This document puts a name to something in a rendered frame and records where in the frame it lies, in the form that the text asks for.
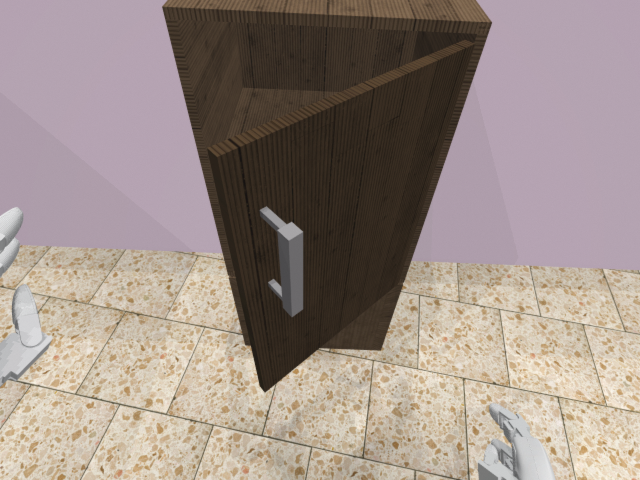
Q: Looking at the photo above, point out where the handle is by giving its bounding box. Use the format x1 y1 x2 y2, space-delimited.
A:
260 206 303 317

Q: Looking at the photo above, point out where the right robot hand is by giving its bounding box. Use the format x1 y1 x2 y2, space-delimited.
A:
478 403 556 480

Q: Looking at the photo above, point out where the cupboard door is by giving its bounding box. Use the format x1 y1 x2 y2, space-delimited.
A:
207 40 475 392

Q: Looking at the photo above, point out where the left robot hand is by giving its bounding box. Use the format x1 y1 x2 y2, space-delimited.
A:
0 207 52 387

